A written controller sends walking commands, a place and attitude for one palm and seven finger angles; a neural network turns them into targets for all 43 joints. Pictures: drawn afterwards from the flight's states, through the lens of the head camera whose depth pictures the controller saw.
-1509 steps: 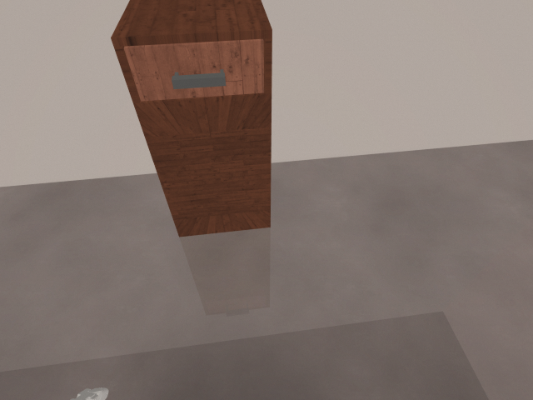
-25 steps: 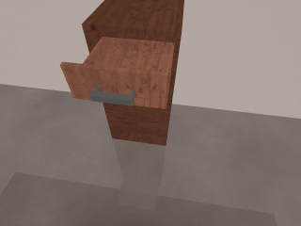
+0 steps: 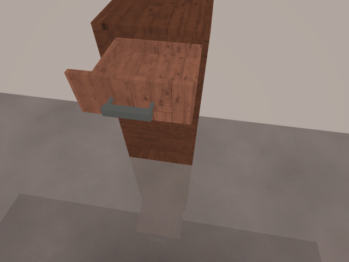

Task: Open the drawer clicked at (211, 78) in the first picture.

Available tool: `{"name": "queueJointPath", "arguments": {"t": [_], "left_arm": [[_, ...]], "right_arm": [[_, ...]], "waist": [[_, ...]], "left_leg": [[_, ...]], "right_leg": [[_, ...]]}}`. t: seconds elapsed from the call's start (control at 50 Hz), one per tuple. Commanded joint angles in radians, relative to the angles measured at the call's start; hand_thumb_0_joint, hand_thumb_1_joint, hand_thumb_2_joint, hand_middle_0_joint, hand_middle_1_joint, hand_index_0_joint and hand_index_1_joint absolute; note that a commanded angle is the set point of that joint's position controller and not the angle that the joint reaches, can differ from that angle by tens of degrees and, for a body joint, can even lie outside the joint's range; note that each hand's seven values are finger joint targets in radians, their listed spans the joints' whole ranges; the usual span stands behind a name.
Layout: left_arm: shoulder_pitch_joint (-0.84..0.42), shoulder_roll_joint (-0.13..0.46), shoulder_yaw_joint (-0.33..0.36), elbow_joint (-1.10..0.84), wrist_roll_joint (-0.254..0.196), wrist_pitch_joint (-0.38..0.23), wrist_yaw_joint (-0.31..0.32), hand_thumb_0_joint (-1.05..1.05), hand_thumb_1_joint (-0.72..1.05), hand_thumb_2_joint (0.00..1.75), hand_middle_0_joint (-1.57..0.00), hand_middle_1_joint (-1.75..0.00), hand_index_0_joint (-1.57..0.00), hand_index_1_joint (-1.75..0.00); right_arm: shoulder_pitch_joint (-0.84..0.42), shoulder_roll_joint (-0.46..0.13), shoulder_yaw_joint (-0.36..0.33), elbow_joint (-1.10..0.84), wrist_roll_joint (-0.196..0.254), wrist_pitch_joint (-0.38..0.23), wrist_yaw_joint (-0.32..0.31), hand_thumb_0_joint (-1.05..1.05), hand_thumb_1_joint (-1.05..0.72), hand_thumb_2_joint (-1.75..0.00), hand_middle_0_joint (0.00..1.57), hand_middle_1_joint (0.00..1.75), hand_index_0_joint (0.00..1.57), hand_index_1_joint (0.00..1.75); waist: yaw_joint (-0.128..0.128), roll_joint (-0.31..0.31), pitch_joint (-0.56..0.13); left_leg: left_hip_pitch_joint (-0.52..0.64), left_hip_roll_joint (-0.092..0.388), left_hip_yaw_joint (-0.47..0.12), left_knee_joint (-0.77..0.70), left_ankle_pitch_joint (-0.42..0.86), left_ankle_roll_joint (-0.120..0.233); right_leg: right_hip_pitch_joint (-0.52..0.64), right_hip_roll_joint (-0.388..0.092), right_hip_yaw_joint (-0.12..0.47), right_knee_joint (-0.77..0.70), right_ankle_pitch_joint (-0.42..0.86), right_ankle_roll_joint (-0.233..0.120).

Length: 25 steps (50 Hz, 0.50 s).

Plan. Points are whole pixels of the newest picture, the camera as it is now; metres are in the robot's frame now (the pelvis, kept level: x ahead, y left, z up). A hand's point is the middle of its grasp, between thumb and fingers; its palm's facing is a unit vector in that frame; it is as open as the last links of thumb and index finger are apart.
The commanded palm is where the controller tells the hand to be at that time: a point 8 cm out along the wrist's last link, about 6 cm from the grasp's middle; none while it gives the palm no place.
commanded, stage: look to check the result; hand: left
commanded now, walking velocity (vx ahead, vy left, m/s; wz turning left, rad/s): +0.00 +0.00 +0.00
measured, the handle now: (129, 107) +0.53 +0.17 +0.02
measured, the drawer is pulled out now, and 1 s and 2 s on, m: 0.27 0.27 0.27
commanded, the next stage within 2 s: stand and wait in 0.14 s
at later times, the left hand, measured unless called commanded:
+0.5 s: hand out of the picture +0.01 +0.16 -0.18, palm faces +0.04 -0.98 -0.18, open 7.4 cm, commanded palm none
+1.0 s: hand out of the picture +0.01 +0.16 -0.18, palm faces +0.04 -0.98 -0.18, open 7.4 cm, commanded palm none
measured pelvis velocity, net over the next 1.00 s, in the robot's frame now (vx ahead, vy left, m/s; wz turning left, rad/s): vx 0.02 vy -0.01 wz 0.00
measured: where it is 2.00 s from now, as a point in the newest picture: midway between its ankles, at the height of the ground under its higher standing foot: outside the picture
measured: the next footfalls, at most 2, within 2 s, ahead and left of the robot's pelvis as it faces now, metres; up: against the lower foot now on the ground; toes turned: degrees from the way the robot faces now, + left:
none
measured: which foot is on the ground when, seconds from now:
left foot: down 0.00-1.00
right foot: down 0.00-1.00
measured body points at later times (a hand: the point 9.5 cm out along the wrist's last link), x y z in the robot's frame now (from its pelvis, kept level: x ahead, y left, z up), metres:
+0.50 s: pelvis +0.01 +0.00 +0.00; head +0.03 -0.01 +0.45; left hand +0.01 +0.22 -0.16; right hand +0.00 -0.21 -0.16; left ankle +0.02 +0.12 -0.74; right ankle +0.00 -0.12 -0.74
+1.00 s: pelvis +0.02 -0.01 +0.00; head +0.04 -0.01 +0.45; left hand +0.01 +0.21 -0.16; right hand +0.01 -0.22 -0.16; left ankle +0.02 +0.12 -0.74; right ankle +0.00 -0.12 -0.74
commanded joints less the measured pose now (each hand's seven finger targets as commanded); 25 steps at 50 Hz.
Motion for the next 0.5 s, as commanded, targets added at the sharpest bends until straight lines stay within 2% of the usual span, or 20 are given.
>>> {"name": "queueJointPath", "arguments": {"t": [0.0,0.08,0.12,0.3,0.34,0.38,0.48], "left_arm": [[0.087,0.104,0.018,-0.019,0.002,-0.013,0.012,0.00,0.90,0.90,-0.20,-0.30,-0.20,-0.30],[0.075,0.104,0.018,-0.020,0.003,-0.011,0.011,0.00,0.90,0.90,-0.20,-0.30,-0.20,-0.30],[0.072,0.104,0.018,-0.020,0.003,-0.012,0.011,0.00,0.90,0.90,-0.20,-0.30,-0.20,-0.30],[0.069,0.106,0.021,-0.023,0.003,-0.012,0.010,0.00,0.90,0.90,-0.20,-0.30,-0.20,-0.30],[0.061,0.108,0.023,-0.024,0.002,-0.012,0.009,0.00,0.90,0.90,-0.20,-0.30,-0.20,-0.30],[0.064,0.108,0.023,-0.023,0.001,-0.011,0.009,0.00,0.90,0.90,-0.20,-0.30,-0.20,-0.30],[0.063,0.109,0.022,-0.024,0.001,-0.011,0.009,0.00,0.90,0.90,-0.20,-0.30,-0.20,-0.30]], "right_arm": [[0.074,-0.089,-0.016,-0.020,0.006,-0.014,-0.005,0.00,-0.90,-0.90,0.20,0.30,0.20,0.30],[0.075,-0.086,-0.015,-0.015,0.003,-0.013,-0.004,0.00,-0.90,-0.90,0.20,0.30,0.20,0.30],[0.074,-0.088,-0.015,-0.018,0.003,-0.012,-0.004,0.00,-0.90,-0.90,0.20,0.30,0.20,0.30],[0.068,-0.096,-0.014,-0.019,0.004,-0.015,-0.006,0.00,-0.90,-0.90,0.20,0.30,0.20,0.30],[0.076,-0.094,-0.013,-0.017,0.003,-0.016,-0.006,0.00,-0.90,-0.90,0.20,0.30,0.20,0.30],[0.075,-0.094,-0.013,-0.016,0.004,-0.018,-0.008,0.00,-0.90,-0.90,0.20,0.30,0.20,0.30],[0.073,-0.095,-0.013,-0.014,0.004,-0.016,-0.007,0.00,-0.90,-0.90,0.20,0.30,0.20,0.30]], "waist": [[0.002,-0.010,0.003],[0.000,0.004,0.029],[-0.002,-0.015,0.020],[0.003,0.004,0.005],[0.000,-0.015,-0.003],[0.001,-0.006,-0.005],[0.001,-0.010,0.008]], "left_leg": [[0.057,0.079,-0.067,-0.072,0.070,0.032],[0.038,0.078,-0.067,-0.086,0.038,0.029],[0.046,0.082,-0.067,-0.082,0.045,0.030],[0.058,0.082,-0.066,-0.084,0.062,0.029],[0.056,0.085,-0.065,-0.083,0.085,0.030],[0.061,0.084,-0.064,-0.082,0.100,0.030],[0.056,0.084,-0.063,-0.088,0.079,0.029]], "right_leg": [[-0.088,-0.078,0.058,-0.100,0.091,-0.045],[-0.095,-0.078,0.057,-0.107,0.061,-0.046],[-0.093,-0.077,0.053,-0.108,0.065,-0.044],[-0.082,-0.076,0.052,-0.104,0.082,-0.043],[-0.065,-0.077,0.050,-0.099,0.109,-0.043],[-0.059,-0.080,0.047,-0.097,0.125,-0.043],[-0.066,-0.079,0.049,-0.102,0.105,-0.042]]}}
